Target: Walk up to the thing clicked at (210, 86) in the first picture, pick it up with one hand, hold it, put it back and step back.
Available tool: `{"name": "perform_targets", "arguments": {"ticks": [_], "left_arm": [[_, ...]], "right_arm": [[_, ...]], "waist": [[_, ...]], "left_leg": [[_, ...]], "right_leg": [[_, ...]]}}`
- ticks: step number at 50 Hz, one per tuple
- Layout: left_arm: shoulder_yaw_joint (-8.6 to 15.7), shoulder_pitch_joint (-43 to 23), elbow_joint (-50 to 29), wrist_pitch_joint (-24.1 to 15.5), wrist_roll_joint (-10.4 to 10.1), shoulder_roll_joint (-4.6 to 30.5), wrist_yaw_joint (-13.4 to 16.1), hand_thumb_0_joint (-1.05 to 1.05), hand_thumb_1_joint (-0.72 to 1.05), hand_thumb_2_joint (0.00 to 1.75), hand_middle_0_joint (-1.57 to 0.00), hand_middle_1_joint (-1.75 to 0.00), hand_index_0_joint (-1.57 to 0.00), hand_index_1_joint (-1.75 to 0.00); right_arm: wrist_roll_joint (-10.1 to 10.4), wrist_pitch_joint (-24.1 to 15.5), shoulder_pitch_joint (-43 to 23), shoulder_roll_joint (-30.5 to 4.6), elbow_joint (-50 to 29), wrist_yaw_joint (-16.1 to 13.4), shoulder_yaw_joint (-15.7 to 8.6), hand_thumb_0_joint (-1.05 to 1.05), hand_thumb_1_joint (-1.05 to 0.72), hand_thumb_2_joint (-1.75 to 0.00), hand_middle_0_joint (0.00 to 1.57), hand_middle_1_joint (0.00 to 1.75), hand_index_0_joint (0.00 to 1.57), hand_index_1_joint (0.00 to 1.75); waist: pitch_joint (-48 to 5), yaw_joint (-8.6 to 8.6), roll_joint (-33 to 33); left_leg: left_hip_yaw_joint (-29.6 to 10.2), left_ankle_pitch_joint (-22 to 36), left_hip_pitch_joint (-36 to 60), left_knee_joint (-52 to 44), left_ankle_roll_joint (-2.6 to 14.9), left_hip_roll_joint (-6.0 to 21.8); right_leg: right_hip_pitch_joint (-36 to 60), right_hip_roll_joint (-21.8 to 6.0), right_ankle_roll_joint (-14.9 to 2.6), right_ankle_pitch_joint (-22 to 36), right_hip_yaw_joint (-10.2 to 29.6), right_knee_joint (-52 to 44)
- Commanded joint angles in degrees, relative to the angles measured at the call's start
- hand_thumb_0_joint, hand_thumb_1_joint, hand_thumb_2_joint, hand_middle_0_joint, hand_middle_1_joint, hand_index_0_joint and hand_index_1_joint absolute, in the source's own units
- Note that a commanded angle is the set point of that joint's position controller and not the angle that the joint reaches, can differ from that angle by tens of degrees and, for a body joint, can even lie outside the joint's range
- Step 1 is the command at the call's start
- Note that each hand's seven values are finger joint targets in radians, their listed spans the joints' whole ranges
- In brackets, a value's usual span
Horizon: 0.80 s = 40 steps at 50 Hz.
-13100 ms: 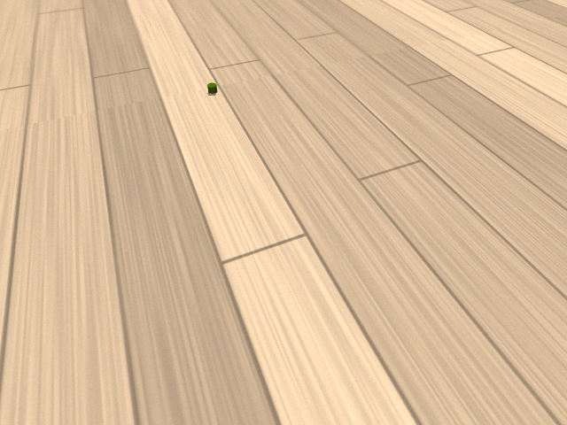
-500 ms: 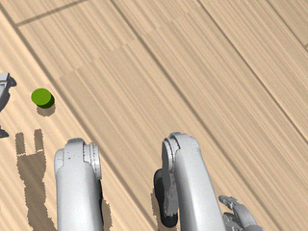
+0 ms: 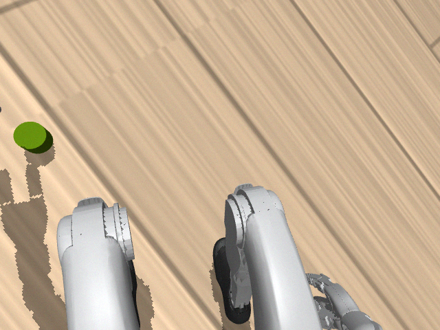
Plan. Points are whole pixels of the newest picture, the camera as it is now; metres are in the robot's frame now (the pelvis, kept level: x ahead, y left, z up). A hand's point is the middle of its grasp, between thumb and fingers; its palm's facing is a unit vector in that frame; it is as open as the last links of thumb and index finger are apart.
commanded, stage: rise first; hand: left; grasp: from above
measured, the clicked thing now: (34, 138) +0.47 +0.35 -0.30
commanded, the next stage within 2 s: approach in 1.64 s
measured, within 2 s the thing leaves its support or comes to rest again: neither
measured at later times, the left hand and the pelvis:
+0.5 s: hand out of the picture +0.41 +0.37 -0.18, palm faces -0.43 -0.13 -0.90, open 14.2 cm; pelvis +0.00 +0.00 -0.01, yaw -1 degrees
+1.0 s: hand out of the picture +0.42 +0.38 -0.20, palm faces -0.43 -0.13 -0.89, open 14.2 cm; pelvis +0.00 +0.01 -0.01, yaw -2 degrees
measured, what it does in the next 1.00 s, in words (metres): stands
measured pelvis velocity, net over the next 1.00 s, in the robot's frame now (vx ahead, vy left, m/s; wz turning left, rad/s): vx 0.00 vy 0.01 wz -0.04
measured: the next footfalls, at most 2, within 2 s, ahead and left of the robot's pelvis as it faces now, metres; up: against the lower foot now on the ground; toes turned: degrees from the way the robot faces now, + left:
none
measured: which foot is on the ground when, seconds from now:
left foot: down 0.00-1.00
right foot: down 0.00-1.00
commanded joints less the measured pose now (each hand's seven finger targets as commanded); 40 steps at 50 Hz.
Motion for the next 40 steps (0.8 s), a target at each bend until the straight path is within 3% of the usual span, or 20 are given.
{"name": "perform_targets", "arguments": {"ticks": [1, 4, 6, 7, 8, 23, 36, 38, 40], "left_arm": [[2.50, -14.09, -6.53, 0.38, -0.96, 18.27, 2.69, 0.00, -0.57, 1.01, -0.06, -1.02, -0.06, -1.02], [3.15, -14.22, -5.56, 0.55, -0.85, 19.09, 2.99, 0.00, -0.56, 1.00, -0.06, -1.02, -0.06, -1.02], [2.26, -15.12, -5.94, 0.51, -0.53, 18.50, 2.91, 0.00, -0.56, 1.00, -0.06, -1.02, -0.06, -1.02], [1.93, -15.02, -5.26, 0.57, -0.54, 18.06, 2.82, 0.00, -0.61, 1.08, -0.07, -0.97, -0.03, -1.01], [1.45, -15.20, -4.66, 0.53, -0.32, 18.24, 2.80, 0.00, -0.58, 1.03, -0.06, -1.00, -0.05, -1.01], [2.01, -16.25, -2.83, 0.94, 0.47, 19.59, 4.47, 0.00, -0.56, 1.01, -0.07, -1.02, -0.06, -1.02], [1.74, -18.61, -1.03, 1.58, 0.42, 21.51, 4.48, 0.00, -0.56, 1.01, -0.07, -1.02, -0.07, -1.02], [0.78, -18.86, 0.09, 1.72, 0.21, 20.86, 4.19, 0.00, -0.56, 1.01, -0.07, -1.03, -0.07, -1.03], [1.71, -19.35, -1.06, 1.43, 0.42, 22.38, 4.31, 0.00, -0.56, 1.00, -0.07, -1.02, -0.07, -1.02]], "right_arm": [[-0.45, -0.17, 10.83, -13.86, -0.62, -0.56, -3.94, 0.00, -0.90, -0.90, 0.20, 0.30, 0.20, 0.30], [-0.15, -0.28, 10.54, -14.33, -0.53, -0.63, -3.89, 0.00, -0.90, -0.90, 0.20, 0.30, 0.20, 0.30], [-0.36, -0.29, 10.63, -14.53, -0.74, -0.55, -3.74, 0.00, -0.90, -0.90, 0.20, 0.30, 0.20, 0.30], [-0.36, -0.24, 10.47, -14.58, -0.65, -0.58, -3.62, 0.00, -0.90, -0.90, 0.20, 0.30, 0.20, 0.30], [-0.15, -0.33, 10.25, -14.50, -0.77, -0.58, -3.55, 0.00, -0.90, -0.90, 0.20, 0.30, 0.20, 0.30], [-0.73, -0.88, 11.01, -15.21, -0.62, -0.16, -2.28, 0.00, -0.90, -0.90, 0.20, 0.30, 0.20, 0.30], [-1.34, -1.68, 11.44, -15.40, -0.86, -0.03, -0.87, 0.00, -0.91, -0.90, 0.20, 0.30, 0.20, 0.30], [-1.17, -1.73, 11.19, -15.53, -1.06, 0.03, -0.68, 0.00, -0.90, -0.90, 0.20, 0.30, 0.20, 0.30], [-1.55, -1.63, 11.15, -15.79, -1.10, -0.03, -0.37, 0.00, -0.90, -0.90, 0.20, 0.30, 0.20, 0.30]], "waist": [[-39.37, 1.08, 17.71], [-38.61, 1.31, 18.26], [-38.49, 0.63, 19.66], [-38.03, 0.46, 18.98], [-37.46, 0.15, 19.17], [-38.23, -0.82, 21.24], [-36.51, -2.11, 20.72], [-35.41, -2.63, 19.74], [-36.94, -2.34, 20.69]], "left_leg": [[7.54, 10.02, 31.86, -11.17, 3.40, -0.59], [7.17, 8.55, 31.84, -11.68, 3.11, -0.58], [6.92, 8.01, 32.42, -11.78, 2.95, -0.54], [6.72, 8.36, 32.64, -11.80, 3.03, -0.51], [6.61, 7.22, 31.82, -11.78, 2.96, -0.58], [6.20, 10.76, 33.33, -10.64, 2.89, -0.50], [6.16, 8.89, 30.32, -9.65, 3.04, -0.49], [5.92, 8.00, 29.45, -9.56, 3.12, -0.43], [6.02, 8.68, 30.11, -9.41, 3.07, -0.48]], "right_leg": [[15.59, 0.85, -3.77, 14.43, -4.46, -14.96], [13.50, 1.04, -4.17, 12.96, -5.00, -14.31], [12.95, 1.01, -4.26, 12.53, -5.39, -13.73], [12.53, 1.01, -4.17, 12.74, -5.57, -13.76], [11.93, 1.06, -4.35, 11.89, -5.56, -13.83], [12.68, 1.15, -4.00, 15.33, -6.13, -12.49], [13.84, 1.26, -3.78, 14.56, -6.15, -12.77], [13.01, 1.39, -3.81, 13.83, -6.28, -12.91], [14.20, 1.44, -3.68, 14.51, -6.37, -12.83]]}}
